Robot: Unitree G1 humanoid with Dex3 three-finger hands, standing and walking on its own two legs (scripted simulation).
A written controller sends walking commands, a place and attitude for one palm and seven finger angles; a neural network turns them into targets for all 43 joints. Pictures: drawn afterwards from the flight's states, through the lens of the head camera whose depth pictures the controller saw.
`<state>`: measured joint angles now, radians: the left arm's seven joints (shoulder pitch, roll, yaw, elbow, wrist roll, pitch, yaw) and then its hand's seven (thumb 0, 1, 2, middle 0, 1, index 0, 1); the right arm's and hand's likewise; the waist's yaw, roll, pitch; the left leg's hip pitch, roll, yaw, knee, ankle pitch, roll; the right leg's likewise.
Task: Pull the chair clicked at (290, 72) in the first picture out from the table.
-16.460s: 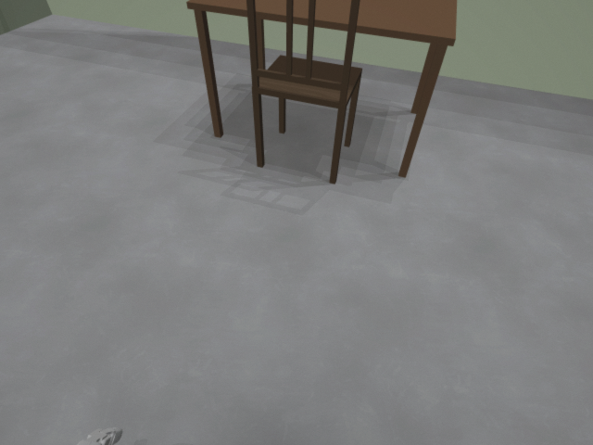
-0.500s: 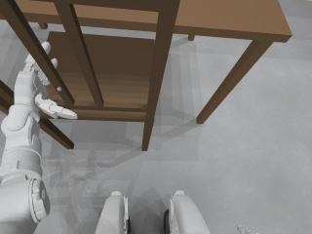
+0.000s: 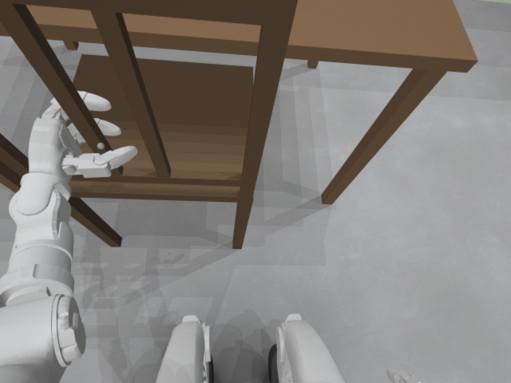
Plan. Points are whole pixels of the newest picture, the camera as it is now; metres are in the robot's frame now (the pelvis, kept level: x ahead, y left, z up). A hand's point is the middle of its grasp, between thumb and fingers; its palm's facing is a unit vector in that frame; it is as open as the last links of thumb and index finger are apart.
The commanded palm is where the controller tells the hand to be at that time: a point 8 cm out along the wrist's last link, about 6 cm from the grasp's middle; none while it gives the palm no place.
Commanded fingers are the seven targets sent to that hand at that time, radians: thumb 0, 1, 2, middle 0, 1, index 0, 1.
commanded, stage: hook a spindle and tug to test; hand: left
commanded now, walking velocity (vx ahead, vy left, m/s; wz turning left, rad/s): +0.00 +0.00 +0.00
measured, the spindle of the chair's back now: (79, 114) +0.49 +0.24 +0.06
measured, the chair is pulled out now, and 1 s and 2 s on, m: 0.00 0.04 0.18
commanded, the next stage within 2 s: step backward, pulling the chair out in 0.82 s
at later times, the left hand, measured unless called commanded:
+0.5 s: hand (103, 154) +0.44 +0.21 +0.03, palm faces -0.02 -1.00 -0.04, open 5.3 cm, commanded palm +0.41 +0.25 +0.03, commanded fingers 0.00 0.90 0.90 -0.50 -1.45 -0.50 -1.45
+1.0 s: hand (99, 171) +0.41 +0.21 +0.03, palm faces +0.04 -0.99 -0.13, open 5.3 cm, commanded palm +0.39 +0.26 +0.03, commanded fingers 0.00 0.90 0.90 -0.50 -1.45 -0.50 -1.45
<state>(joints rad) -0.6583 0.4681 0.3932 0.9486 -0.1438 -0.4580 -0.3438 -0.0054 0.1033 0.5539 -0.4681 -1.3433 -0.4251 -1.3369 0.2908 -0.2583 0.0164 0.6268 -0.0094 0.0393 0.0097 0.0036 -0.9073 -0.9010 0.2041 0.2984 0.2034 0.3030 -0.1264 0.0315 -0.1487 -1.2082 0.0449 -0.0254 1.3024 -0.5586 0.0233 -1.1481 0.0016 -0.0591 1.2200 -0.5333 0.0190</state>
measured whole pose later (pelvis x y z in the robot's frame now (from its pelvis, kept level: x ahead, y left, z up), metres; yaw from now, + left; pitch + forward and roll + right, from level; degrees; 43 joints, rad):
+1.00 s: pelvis +0.00 +0.00 +0.02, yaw +1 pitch +21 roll -3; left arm -0.45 0.38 0.31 0.71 -0.10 -0.35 -0.21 0.01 0.71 0.80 -0.47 -1.40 -0.43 -1.45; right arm 0.25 -0.24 0.00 0.59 0.03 0.03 -0.03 0.01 -0.91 -0.90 0.20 0.30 0.20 0.30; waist -0.09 0.03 -0.07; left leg -1.03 0.04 -0.01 1.21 -0.54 0.02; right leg -0.98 -0.01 -0.05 1.14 -0.52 0.02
